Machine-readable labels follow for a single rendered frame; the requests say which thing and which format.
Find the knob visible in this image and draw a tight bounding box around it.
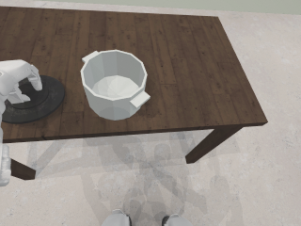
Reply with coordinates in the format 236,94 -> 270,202
18,84 -> 35,97

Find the table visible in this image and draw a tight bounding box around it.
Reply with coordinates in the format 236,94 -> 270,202
0,6 -> 268,181

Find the left robot forearm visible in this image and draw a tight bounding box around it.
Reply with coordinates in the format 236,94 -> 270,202
0,70 -> 15,143

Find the pot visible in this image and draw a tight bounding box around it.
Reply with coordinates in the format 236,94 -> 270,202
80,49 -> 150,121

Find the lid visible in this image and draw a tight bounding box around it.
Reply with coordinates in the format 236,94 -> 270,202
2,75 -> 65,124

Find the left robot upper arm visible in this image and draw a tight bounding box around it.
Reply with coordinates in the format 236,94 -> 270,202
0,142 -> 11,187

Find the robot left thigh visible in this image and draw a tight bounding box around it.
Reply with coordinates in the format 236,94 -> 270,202
102,213 -> 130,226

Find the right robot shin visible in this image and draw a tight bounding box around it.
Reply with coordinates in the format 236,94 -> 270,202
167,214 -> 179,221

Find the robot left hand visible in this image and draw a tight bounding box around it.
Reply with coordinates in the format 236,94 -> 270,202
0,59 -> 42,104

